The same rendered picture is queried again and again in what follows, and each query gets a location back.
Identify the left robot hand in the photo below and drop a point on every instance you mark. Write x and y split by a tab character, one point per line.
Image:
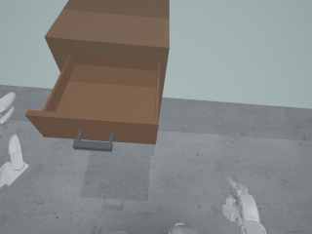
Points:
10	171

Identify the right robot hand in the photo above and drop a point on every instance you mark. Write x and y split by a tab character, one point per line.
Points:
244	206

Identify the drawer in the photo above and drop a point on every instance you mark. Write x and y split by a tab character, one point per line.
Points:
100	95

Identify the handle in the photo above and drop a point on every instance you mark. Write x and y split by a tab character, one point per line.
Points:
79	144

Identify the cabinet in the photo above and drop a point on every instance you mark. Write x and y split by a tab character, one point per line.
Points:
120	29

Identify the robot right forearm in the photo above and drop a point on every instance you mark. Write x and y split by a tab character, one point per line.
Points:
252	227

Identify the right robot thigh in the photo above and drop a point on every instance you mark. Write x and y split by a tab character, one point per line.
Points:
183	229

